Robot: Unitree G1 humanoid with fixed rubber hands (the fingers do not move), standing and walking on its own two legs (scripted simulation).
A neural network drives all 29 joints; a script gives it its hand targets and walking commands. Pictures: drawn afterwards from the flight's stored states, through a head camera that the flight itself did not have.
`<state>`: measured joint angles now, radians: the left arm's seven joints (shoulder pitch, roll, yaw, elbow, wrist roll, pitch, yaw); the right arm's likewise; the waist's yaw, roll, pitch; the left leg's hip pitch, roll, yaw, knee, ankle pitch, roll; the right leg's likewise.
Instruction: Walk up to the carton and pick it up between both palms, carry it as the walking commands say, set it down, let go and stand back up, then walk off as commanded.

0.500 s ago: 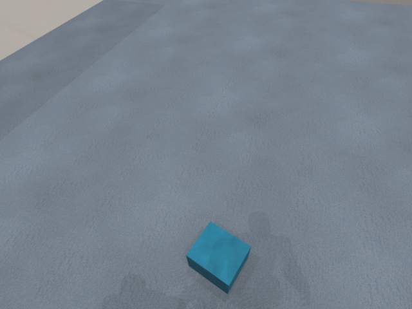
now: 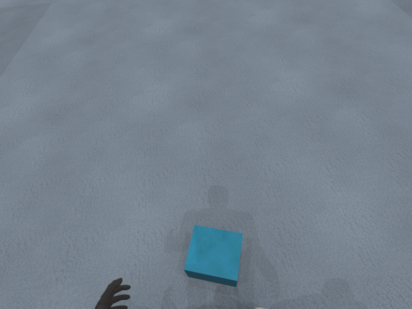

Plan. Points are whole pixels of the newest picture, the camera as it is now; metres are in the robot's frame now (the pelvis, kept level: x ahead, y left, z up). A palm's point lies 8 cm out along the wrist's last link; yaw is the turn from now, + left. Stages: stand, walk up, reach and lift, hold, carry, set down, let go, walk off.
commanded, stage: walk up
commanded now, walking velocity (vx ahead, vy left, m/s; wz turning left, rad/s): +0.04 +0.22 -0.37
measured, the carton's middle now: (215, 255) +0.40 +0.03 -0.68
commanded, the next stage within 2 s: stand in 0.98 s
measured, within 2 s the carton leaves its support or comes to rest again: neither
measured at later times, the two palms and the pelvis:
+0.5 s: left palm out of the picture +0.12 +0.35 -0.13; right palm out of the picture +0.05 -0.19 -0.07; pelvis +0.01 +0.09 +0.02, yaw -8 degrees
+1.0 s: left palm out of the picture +0.11 +0.28 -0.11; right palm out of the picture -0.03 -0.17 -0.12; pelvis -0.01 +0.06 +0.02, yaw -9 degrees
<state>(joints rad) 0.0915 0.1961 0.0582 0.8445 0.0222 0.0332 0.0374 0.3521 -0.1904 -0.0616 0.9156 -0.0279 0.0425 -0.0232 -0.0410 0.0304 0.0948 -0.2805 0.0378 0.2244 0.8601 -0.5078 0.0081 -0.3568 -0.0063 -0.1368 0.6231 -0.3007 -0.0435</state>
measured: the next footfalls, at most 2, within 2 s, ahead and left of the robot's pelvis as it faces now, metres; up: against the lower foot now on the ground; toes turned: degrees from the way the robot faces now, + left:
left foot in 0.28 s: +0.09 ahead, +0.22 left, +0.00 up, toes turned +1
right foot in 0.68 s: -0.02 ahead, -0.06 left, +0.00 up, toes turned -4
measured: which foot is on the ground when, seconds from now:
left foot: up 0.00-0.26, down 0.28-0.68, up 0.70-0.90, down 0.92-1.00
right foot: down 0.00-0.26, up 0.28-0.66, down 0.68-1.00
